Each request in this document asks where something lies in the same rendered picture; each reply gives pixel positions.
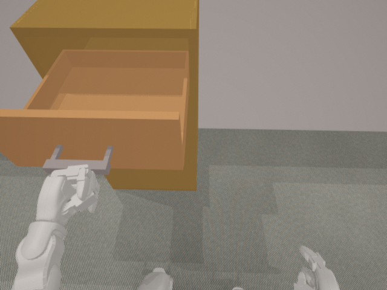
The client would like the left robot hand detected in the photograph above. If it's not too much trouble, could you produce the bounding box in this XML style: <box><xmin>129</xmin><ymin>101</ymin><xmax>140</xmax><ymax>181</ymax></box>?
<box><xmin>36</xmin><ymin>164</ymin><xmax>100</xmax><ymax>226</ymax></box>

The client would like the robot left thigh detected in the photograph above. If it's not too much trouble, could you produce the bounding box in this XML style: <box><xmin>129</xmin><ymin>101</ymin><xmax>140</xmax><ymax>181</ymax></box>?
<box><xmin>137</xmin><ymin>272</ymin><xmax>173</xmax><ymax>290</ymax></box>

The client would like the left robot forearm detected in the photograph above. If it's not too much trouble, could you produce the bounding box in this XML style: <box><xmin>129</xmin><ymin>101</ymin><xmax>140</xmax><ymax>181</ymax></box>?
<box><xmin>11</xmin><ymin>220</ymin><xmax>67</xmax><ymax>290</ymax></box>

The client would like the drawer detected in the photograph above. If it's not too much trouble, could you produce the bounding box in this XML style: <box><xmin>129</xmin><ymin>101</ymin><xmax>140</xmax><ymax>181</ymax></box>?
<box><xmin>0</xmin><ymin>50</ymin><xmax>189</xmax><ymax>170</ymax></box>

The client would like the robot left shin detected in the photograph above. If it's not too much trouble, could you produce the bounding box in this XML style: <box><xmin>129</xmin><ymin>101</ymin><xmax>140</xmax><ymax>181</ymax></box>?
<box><xmin>153</xmin><ymin>268</ymin><xmax>165</xmax><ymax>273</ymax></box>

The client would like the handle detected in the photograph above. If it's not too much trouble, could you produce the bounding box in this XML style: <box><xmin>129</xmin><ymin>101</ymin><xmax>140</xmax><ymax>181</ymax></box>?
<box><xmin>43</xmin><ymin>144</ymin><xmax>114</xmax><ymax>175</ymax></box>

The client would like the cabinet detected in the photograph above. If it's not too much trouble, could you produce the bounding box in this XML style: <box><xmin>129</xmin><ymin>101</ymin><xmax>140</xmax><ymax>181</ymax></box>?
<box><xmin>10</xmin><ymin>0</ymin><xmax>199</xmax><ymax>191</ymax></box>

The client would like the right robot hand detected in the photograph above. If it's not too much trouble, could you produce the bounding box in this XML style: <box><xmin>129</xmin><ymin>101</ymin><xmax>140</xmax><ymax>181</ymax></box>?
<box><xmin>294</xmin><ymin>245</ymin><xmax>340</xmax><ymax>290</ymax></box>

